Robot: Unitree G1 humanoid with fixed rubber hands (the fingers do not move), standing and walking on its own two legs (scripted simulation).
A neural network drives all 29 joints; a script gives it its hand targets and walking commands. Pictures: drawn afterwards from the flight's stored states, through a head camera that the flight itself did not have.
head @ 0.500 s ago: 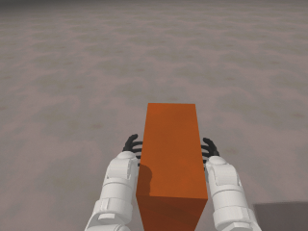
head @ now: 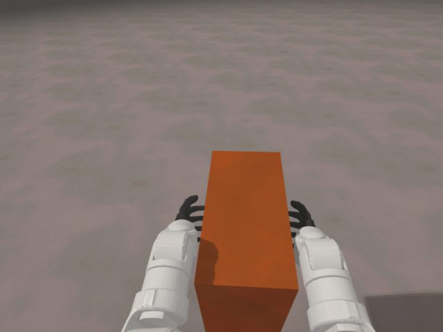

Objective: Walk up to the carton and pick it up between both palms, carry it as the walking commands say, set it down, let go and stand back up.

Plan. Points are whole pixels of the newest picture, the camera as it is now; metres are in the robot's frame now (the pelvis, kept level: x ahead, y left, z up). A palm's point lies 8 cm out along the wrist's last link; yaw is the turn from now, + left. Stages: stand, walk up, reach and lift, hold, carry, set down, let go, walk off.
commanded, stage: hold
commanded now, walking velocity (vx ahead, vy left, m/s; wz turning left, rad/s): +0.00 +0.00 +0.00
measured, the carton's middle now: (243, 246) +0.32 -0.01 -0.01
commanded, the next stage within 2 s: carry in 1.30 s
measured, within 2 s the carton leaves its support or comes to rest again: neither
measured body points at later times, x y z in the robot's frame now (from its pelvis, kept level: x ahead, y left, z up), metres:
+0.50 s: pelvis +0.00 +0.00 +0.00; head -0.06 -0.01 +0.45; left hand +0.32 +0.11 +0.05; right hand +0.31 -0.12 +0.04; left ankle +0.04 +0.13 -0.73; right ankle +0.05 -0.11 -0.73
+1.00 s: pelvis +0.00 +0.00 +0.00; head -0.06 +0.00 +0.45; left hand +0.32 +0.11 +0.05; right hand +0.31 -0.12 +0.04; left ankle +0.04 +0.13 -0.73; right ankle +0.05 -0.11 -0.73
